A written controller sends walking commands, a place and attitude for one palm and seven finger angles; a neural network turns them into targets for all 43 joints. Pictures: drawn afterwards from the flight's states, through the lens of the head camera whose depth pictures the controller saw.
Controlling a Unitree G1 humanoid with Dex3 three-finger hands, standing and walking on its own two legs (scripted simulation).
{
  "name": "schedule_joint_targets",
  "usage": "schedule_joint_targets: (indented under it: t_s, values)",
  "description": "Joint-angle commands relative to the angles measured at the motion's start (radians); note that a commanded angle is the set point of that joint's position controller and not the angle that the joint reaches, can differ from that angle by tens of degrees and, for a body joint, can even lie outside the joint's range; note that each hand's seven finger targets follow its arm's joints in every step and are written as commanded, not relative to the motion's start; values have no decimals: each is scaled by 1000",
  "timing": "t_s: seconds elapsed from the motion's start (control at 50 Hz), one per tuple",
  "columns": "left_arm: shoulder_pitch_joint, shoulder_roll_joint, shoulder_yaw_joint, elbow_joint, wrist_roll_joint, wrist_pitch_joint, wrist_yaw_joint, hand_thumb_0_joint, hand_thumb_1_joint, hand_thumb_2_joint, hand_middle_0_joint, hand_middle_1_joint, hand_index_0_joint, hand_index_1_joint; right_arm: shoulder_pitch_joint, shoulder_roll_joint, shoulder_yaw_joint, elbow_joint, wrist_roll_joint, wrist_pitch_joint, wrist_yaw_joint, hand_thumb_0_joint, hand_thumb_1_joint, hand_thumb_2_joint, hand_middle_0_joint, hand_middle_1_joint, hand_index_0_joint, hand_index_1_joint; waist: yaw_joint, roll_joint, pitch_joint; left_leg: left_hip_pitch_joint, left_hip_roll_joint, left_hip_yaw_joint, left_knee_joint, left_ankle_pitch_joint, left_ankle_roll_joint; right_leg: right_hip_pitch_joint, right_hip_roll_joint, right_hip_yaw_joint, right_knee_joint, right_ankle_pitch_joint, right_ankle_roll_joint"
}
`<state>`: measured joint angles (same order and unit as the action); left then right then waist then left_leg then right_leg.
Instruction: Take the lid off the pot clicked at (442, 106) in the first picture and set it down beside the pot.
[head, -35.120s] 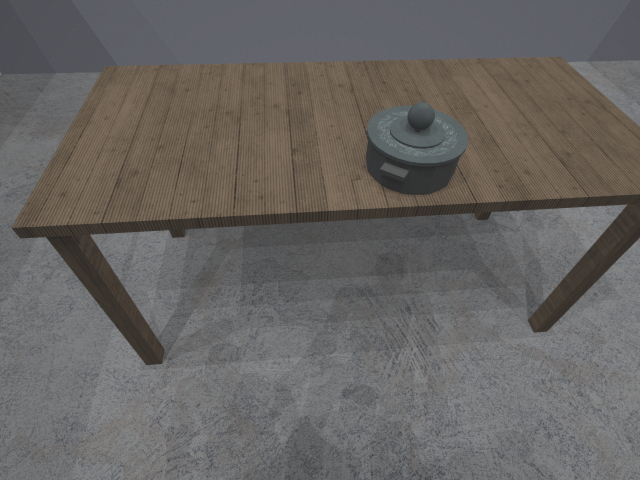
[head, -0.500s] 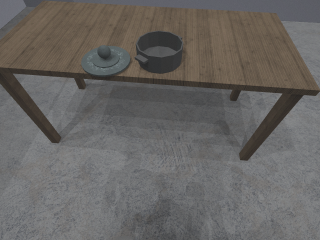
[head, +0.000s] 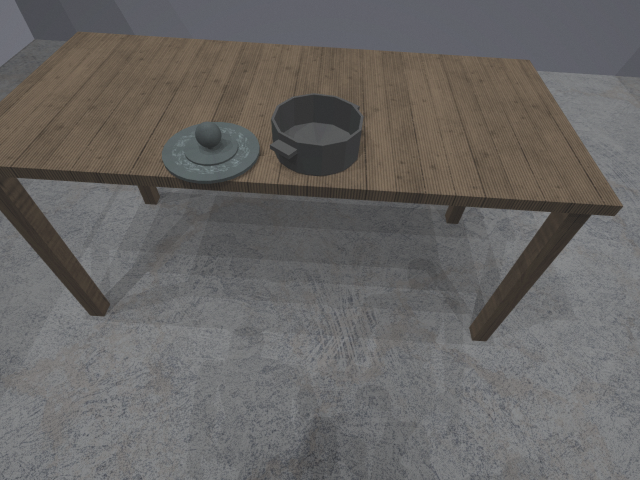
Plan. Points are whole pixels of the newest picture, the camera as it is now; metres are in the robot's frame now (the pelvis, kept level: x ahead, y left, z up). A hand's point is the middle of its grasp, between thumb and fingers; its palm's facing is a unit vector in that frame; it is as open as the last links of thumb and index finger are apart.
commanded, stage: let the arm hang, fingers relaxed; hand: left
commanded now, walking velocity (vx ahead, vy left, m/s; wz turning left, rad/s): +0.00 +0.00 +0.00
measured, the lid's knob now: (208, 134) +0.75 +0.28 -0.02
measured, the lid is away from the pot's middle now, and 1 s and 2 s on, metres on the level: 0.24 0.24 0.24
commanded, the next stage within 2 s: look to check the result in 0.20 s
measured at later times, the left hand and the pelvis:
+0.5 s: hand out of the picture +0.01 +0.19 -0.18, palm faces +0.03 -0.98 -0.20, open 7.3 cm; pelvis +0.01 +0.02 +0.00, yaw +0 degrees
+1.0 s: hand out of the picture -0.01 +0.17 -0.18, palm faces +0.04 -0.98 -0.18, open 7.3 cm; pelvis +0.00 +0.01 +0.00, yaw -1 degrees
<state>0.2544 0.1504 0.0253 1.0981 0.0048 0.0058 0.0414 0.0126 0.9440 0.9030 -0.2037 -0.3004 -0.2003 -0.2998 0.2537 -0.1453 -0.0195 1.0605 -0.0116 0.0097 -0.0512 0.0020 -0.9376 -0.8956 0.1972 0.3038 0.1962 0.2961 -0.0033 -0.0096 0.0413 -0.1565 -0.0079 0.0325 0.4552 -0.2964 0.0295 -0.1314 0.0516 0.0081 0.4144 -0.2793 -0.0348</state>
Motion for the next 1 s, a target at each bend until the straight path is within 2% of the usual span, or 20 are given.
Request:
schedule_joint_targets:
  t_s: [0.0, 0.16, 0.22, 0.24, 0.3, 0.4, 0.44, 0.5, 0.56, 0.64, 0.68, 0.74, 0.76, 0.78, 0.84, 0.98]
  values:
    - [48, 74, 10, -21, -1, -17, -3, 0, 900, 900, -200, -300, -200, -300, 85, -86, -12, -11, 1, -20, -6, 0, -900, -900, 200, 300, 200, 300, -9, 56, -6, 36, 129, -103, -74, 362, 35, -26, -114, 61, -35, 272, -10]
    - [50, 70, 6, -8, -2, -13, 1, 0, 900, 900, -200, -300, -200, -300, 102, -79, -9, 14, 3, -18, -6, 0, -900, -900, 200, 300, 200, 300, -7, 22, 24, 26, 123, -108, -95, 318, 37, -37, -116, 58, -38, 228, -9]
    - [56, 65, 5, -2, -3, -15, 2, 0, 900, 900, -200, -300, -200, -300, 113, -76, -8, 24, 2, -21, -6, 0, -900, -900, 200, 300, 200, 300, -8, 6, -2, 41, 118, -103, -88, 345, 37, -20, -120, 61, -34, 259, -8]
    - [58, 62, 6, -4, -3, -16, 3, 0, 900, 900, -200, -300, -200, -300, 120, -74, -8, 27, 2, -22, -7, 0, -900, -900, 200, 300, 200, 300, -11, 6, -15, 52, 119, -101, -83, 373, 37, -16, -121, 60, -29, 280, -9]
    - [58, 59, 7, -2, -4, -14, 4, 0, 900, 900, -200, -300, -200, -300, 126, -68, -7, 37, 2, -23, -8, 0, -900, -900, 200, 300, 200, 300, -10, 35, 0, 48, 123, -105, -94, 361, 40, -30, -118, 54, -27, 239, -5]
    - [67, 51, 6, 6, -2, -14, 6, 0, 900, 900, -200, -300, -200, -300, 136, -56, -6, 45, 2, -22, -8, 0, -900, -900, 200, 300, 200, 300, -11, 14, 21, 39, 120, -105, -98, 350, 40, -42, -118, 56, -26, 239, -5]
    - [74, 49, 6, 7, -3, -14, 6, 0, 900, 900, -200, -300, -200, -300, 140, -55, -6, 48, 2, -23, -9, 0, -900, -900, 200, 300, 200, 300, -12, 28, 7, 56, 119, -102, -92, 376, 40, -39, -117, 56, -21, 251, -5]
    - [75, 45, 6, 9, -3, -13, 7, 0, 900, 900, -200, -300, -200, -300, 143, -53, -5, 51, 2, -23, -10, 0, -900, -900, 200, 300, 200, 300, -13, 40, 21, 51, 123, -108, -102, 358, 42, -54, -114, 54, -20, 221, -3]
    - [82, 41, 6, 12, -1, -13, 8, 0, 900, 900, -200, -300, -200, -300, 141, -49, -7, 51, 4, -23, -9, 0, -900, -900, 200, 300, 200, 300, -11, 25, 31, 51, 123, -108, -103, 349, 42, -66, -114, 55, -24, 210, -2]
    - [90, 38, 7, 15, -2, -16, 8, 0, 900, 900, -200, -300, -200, -300, 146, -51, -5, 53, 3, -26, -10, 0, -900, -900, 200, 300, 200, 300, -13, 15, 11, 63, 119, -97, -93, 378, 39, -51, -120, 60, -21, 252, -3]
    - [94, 37, 5, 17, -2, -16, 9, 0, 900, 900, -200, -300, -200, -300, 143, -48, -5, 53, 3, -23, -9, 0, -900, -900, 200, 300, 200, 300, -15, 20, 29, 53, 117, -97, -99, 332, 38, -65, -118, 66, -28, 225, -3]
    - [98, 34, 5, 20, -2, -17, 8, 0, 900, 900, -200, -300, -200, -300, 140, -49, -5, 55, 3, -24, -8, 0, -900, -900, 200, 300, 200, 300, -15, 21, 28, 56, 116, -94, -97, 331, 37, -66, -118, 69, -28, 235, -4]
    - [96, 37, 4, 18, 0, -17, 9, 0, 900, 900, -200, -300, -200, -300, 140, -48, -5, 54, 4, -22, -7, 0, -900, -900, 200, 300, 200, 300, -15, 14, 51, 40, 116, -97, -102, 303, 37, -79, -116, 70, -31, 216, -4]
    - [98, 33, 5, 19, 0, -17, 8, 0, 900, 900, -200, -300, -200, -300, 139, -47, -4, 56, 3, -23, -7, 0, -900, -900, 200, 300, 200, 300, -15, 26, 48, 41, 116, -95, -105, 296, 37, -77, -117, 74, -33, 214, -5]
    - [103, 36, 5, 22, -1, -21, 9, 0, 900, 900, -200, -300, -200, -300, 139, -45, -4, 55, 3, -25, -7, 0, -900, -900, 200, 300, 200, 300, -16, 4, 19, 53, 112, -89, -92, 317, 35, -59, -121, 78, -31, 255, -8]
    - [106, 32, 5, 21, 0, -21, 9, 0, 900, 900, -200, -300, -200, -300, 137, -41, -5, 57, 4, -23, -6, 0, -900, -900, 200, 300, 200, 300, -15, 26, 38, 41, 112, -86, -96, 276, 32, -73, -120, 82, -40, 231, -9]
